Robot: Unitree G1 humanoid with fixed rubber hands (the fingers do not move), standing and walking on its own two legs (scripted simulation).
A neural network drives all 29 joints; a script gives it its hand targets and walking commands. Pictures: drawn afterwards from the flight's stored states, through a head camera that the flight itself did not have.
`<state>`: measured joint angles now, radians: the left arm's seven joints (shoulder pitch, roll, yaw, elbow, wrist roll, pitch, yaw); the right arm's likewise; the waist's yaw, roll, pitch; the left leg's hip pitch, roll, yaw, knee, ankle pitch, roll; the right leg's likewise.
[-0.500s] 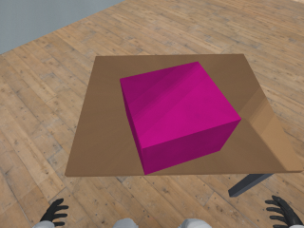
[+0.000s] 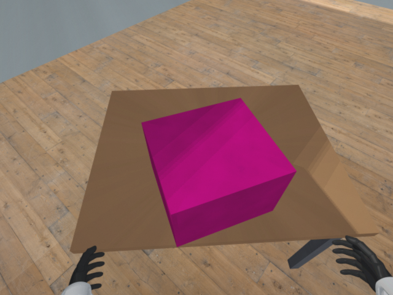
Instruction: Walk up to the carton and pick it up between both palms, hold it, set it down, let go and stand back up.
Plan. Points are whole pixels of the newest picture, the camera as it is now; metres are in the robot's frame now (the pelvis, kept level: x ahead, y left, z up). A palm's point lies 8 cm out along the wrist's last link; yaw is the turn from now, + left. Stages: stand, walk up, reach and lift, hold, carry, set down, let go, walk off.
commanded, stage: reach and lift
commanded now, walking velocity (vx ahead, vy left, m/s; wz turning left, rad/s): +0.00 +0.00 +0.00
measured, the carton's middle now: (210, 168) +0.44 -0.03 -0.10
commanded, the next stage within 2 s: none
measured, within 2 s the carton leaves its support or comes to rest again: neither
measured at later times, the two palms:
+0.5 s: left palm (103, 287) +0.15 +0.20 -0.06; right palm (377, 260) +0.17 -0.34 -0.04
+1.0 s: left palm (116, 274) +0.17 +0.17 -0.03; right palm (374, 252) +0.19 -0.34 -0.04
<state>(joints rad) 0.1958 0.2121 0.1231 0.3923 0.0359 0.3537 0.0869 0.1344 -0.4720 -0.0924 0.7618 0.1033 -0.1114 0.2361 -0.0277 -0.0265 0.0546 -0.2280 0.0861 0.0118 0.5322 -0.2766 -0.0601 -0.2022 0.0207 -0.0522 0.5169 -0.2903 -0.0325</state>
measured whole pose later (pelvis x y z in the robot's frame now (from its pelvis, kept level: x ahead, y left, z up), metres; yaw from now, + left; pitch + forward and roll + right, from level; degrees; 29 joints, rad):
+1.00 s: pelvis +0.01 +0.00 -0.01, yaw -2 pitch +4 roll +1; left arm 0.41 -0.03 -0.07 0.26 -0.07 -0.27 0.22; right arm 0.07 -0.64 0.14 1.04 0.57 -0.62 0.45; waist 0.04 0.03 -0.05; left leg -0.34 0.06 0.01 0.61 -0.33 -0.06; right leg -0.35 0.02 0.00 0.64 -0.35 -0.03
